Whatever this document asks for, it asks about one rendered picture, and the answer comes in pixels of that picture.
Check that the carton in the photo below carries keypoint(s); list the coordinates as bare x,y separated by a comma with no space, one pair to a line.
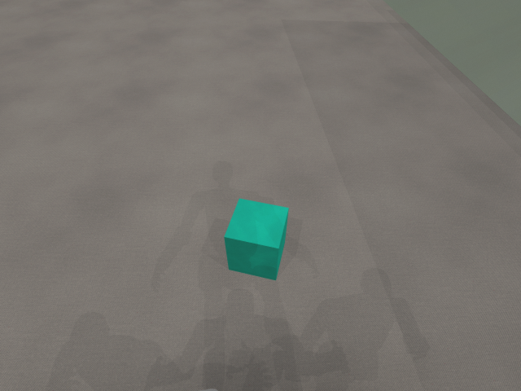
255,238

